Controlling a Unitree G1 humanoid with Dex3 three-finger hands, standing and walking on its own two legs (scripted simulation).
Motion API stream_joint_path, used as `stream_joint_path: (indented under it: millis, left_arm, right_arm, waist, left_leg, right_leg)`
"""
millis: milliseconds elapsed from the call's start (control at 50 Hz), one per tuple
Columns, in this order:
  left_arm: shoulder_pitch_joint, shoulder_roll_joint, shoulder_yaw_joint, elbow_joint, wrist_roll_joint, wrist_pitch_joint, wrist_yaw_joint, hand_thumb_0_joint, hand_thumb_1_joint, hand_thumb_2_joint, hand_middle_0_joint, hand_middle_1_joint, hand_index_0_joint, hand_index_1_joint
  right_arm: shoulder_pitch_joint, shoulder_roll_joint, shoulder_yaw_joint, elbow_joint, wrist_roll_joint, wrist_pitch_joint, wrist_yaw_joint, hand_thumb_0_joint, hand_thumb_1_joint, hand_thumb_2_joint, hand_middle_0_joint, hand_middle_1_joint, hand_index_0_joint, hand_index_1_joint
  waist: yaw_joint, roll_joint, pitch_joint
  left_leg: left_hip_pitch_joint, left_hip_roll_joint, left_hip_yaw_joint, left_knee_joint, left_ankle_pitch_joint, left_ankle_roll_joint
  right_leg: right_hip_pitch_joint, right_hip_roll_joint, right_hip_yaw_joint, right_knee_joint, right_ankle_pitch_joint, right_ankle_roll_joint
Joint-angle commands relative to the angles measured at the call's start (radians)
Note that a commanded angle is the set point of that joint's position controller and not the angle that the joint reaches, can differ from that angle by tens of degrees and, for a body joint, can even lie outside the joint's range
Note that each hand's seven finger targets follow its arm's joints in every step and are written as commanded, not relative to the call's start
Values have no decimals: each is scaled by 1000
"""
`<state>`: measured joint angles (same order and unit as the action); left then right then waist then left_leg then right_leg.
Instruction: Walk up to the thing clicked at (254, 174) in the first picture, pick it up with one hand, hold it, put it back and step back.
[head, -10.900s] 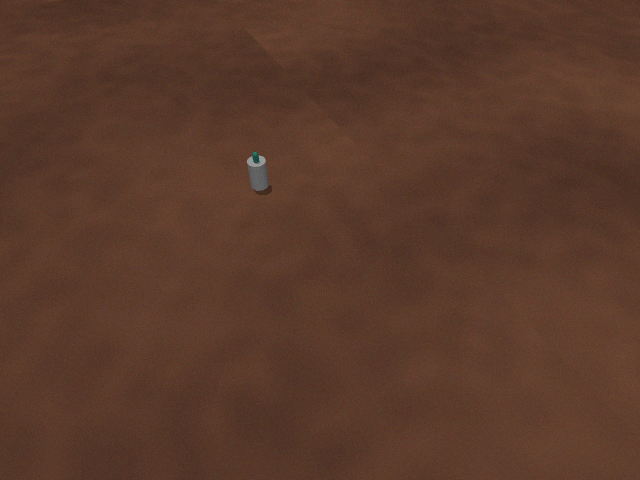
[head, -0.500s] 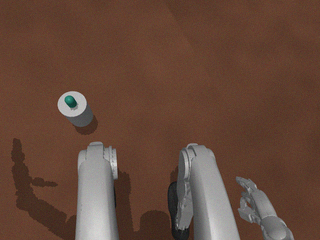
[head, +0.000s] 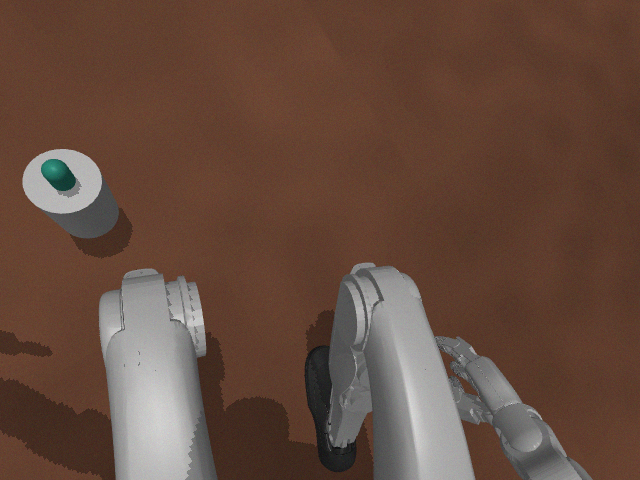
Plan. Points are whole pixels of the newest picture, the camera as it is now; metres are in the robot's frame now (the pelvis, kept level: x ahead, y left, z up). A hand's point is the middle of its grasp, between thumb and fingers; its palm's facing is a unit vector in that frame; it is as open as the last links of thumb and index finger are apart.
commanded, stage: approach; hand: left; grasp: from the side
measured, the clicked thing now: (73, 193) +0.45 +0.30 -0.23
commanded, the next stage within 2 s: close in in 0.12 s
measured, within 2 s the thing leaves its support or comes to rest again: neither
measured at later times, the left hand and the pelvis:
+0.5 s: hand (21, 226) +0.39 +0.34 -0.19, palm faces +0.33 -0.94 +0.03, open 17.6 cm; pelvis -0.01 +0.01 -0.04, yaw -4 degrees
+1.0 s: hand (58, 225) +0.40 +0.31 -0.21, palm faces +0.35 -0.94 +0.00, open 17.3 cm; pelvis -0.01 +0.02 -0.05, yaw -6 degrees
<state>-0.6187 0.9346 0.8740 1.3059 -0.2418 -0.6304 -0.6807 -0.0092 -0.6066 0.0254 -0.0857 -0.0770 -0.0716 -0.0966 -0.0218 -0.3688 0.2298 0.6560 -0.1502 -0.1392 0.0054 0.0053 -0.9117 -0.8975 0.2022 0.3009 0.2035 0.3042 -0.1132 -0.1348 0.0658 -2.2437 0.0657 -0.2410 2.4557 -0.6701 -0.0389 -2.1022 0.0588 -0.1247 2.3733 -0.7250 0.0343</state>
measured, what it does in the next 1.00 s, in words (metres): lowers itself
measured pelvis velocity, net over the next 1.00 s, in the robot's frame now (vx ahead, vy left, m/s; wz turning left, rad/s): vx -0.01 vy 0.02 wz -0.10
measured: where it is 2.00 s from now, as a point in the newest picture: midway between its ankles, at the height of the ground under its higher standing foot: (255, 439)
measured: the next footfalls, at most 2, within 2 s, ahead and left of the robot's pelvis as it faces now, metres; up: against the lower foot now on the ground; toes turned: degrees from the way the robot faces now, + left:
none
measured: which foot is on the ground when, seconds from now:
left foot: down 0.00-1.00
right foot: down 0.00-1.00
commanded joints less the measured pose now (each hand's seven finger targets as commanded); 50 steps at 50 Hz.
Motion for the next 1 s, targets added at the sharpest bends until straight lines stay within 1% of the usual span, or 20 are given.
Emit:
stream_joint_path:
  millis: [0,60,80,120,140,180,200,220,300,340,360,380,400,520,600,680,720,800,880,980]
  left_arm:
    - [-167,397,34,-198,-9,-141,30,0,-611,39,-82,-96,-67,-110]
    - [-122,381,30,-188,4,-180,58,0,-611,41,-85,-113,-73,-124]
    - [-122,311,-18,-172,5,-189,64,0,-611,53,-81,-117,-69,-128]
    - [-88,330,5,-149,9,-211,91,0,-611,53,-79,-120,-69,-129]
    - [-93,283,-31,-151,4,-223,99,0,-611,52,-79,-118,-68,-128]
    - [-76,292,-21,-138,5,-252,127,0,-611,65,-75,-126,-65,-135]
    - [-103,228,-72,-131,6,-267,135,0,-611,66,-72,-126,-63,-134]
    - [-122,205,-96,-130,14,-281,148,0,-611,31,-73,-112,-73,-114]
    - [-89,223,-81,-105,21,-339,221,0,-611,20,-75,-104,-77,-103]
    - [-110,155,-119,-125,15,-367,253,0,-611,19,-80,-104,-80,-103]
    - [-82,197,-79,-118,23,-373,278,0,-611,29,-76,-106,-77,-104]
    - [-60,161,-102,-105,27,-379,294,0,-611,24,-75,-101,-78,-97]
    - [-52,170,-88,-104,34,-386,314,0,-611,37,-71,-101,-73,-99]
    - [-70,92,-174,-113,58,-426,386,0,-595,56,-54,-84,-55,-82]
    - [-85,32,-234,-96,47,-450,414,0,-585,48,-53,-75,-55,-70]
    - [-94,25,-248,-71,43,-474,446,0,-584,59,-47,-74,-52,-68]
    - [-71,42,-234,-58,48,-479,468,0,-571,70,-49,-77,-52,-72]
    - [-75,54,-243,-60,69,-499,496,0,-509,92,-38,-73,-41,-69]
    - [-77,60,-230,-68,68,-511,521,0,-499,102,-31,-66,-32,-64]
    - [-93,31,-272,-47,81,-521,547,0,-433,152,-78,-68,-62,-81]
  right_arm:
    - [58,-287,-59,-57,-39,8,-8,0,-915,-906,198,300,199,300]
    - [29,-303,-47,-56,-62,31,0,0,-923,-907,198,300,199,300]
    - [17,-302,-35,-60,-66,37,3,0,-923,-907,198,300,199,300]
    - [0,-313,-27,-59,-81,49,5,0,-930,-909,198,300,199,300]
    - [-15,-311,-16,-71,-83,52,8,0,-932,-909,198,300,199,300]
    - [-14,-320,-5,-56,-99,65,12,0,-935,-909,199,300,199,300]
    - [-33,-318,1,-63,-103,67,13,0,-936,-909,199,300,199,300]
    - [-43,-320,8,-67,-110,68,17,0,-936,-908,198,300,199,300]
    - [-71,-326,35,-67,-132,82,31,0,-944,-909,198,300,199,300]
    - [-105,-324,45,-91,-138,83,40,0,-948,-909,198,300,199,300]
    - [-99,-333,41,-83,-141,88,43,0,-943,-908,198,300,199,300]
    - [-106,-333,46,-90,-145,92,49,0,-943,-908,199,300,199,300]
    - [-99,-340,42,-83,-150,98,52,0,-939,-908,198,300,199,300]
    - [-113,-339,53,-85,-170,115,72,0,-939,-908,199,300,199,300]
    - [-125,-340,63,-92,-170,120,84,0,-938,-908,199,300,199,300]
    - [-128,-341,78,-94,-175,126,91,0,-932,-906,199,300,199,300]
    - [-125,-337,86,-95,-179,131,92,0,-926,-905,199,300,199,300]
    - [-148,-340,96,-106,-185,144,95,0,-917,-904,199,300,199,300]
    - [-146,-342,103,-107,-191,150,99,0,-920,-905,199,300,199,300]
    - [-147,-344,111,-110,-196,156,103,0,-904,-905,199,300,199,300]
  waist:
    - [11,422,-641]
    - [10,477,-619]
    - [-16,483,-589]
    - [-16,469,-582]
    - [-27,459,-565]
    - [-39,459,-558]
    - [-63,451,-536]
    - [-81,453,-515]
    - [-76,420,-492]
    - [-85,431,-462]
    - [-67,438,-450]
    - [-70,437,-449]
    - [-73,452,-443]
    - [-120,433,-392]
    - [-145,382,-378]
    - [-152,358,-371]
    - [-133,365,-372]
    - [-131,402,-338]
    - [-141,394,-345]
    - [-166,386,-335]
  left_leg:
    - [532,27,106,-226,156,30]
    - [556,33,90,-221,157,20]
    - [560,34,80,-221,166,16]
    - [549,39,70,-194,170,16]
    - [537,39,67,-186,168,16]
    - [515,39,62,-160,167,17]
    - [516,41,52,-159,160,16]
    - [518,44,42,-161,156,11]
    - [458,41,35,-122,136,15]
    - [462,42,28,-132,114,11]
    - [455,42,30,-132,97,11]
    - [460,41,28,-132,98,8]
    - [466,43,23,-134,106,4]
    - [416,39,14,-120,59,8]
    - [400,34,1,-109,50,12]
    - [383,28,-5,-94,37,16]
    - [389,29,-3,-93,61,15]
    - [394,32,-8,-107,43,9]
    - [383,31,-8,-92,40,14]
    - [392,35,-24,-97,38,10]
  right_leg:
    - [232,30,-82,-189,179,-64]
    - [206,34,-102,-157,179,-67]
    - [195,33,-112,-145,185,-67]
    - [198,37,-123,-134,195,-65]
    - [195,38,-128,-131,195,-65]
    - [224,41,-135,-123,212,-61]
    - [202,41,-143,-119,210,-61]
    - [193,42,-152,-110,210,-62]
    - [243,48,-160,-103,217,-54]
    - [229,49,-169,-102,200,-54]
    - [221,50,-171,-101,188,-55]
    - [226,52,-178,-97,189,-53]
    - [224,52,-183,-86,197,-54]
    - [221,55,-193,-89,193,-50]
    - [217,59,-203,-91,195,-46]
    - [234,64,-208,-94,191,-41]
    - [251,68,-204,-93,206,-43]
    - [229,68,-212,-84,189,-48]
    - [252,73,-212,-87,199,-44]
    - [238,75,-225,-82,199,-44]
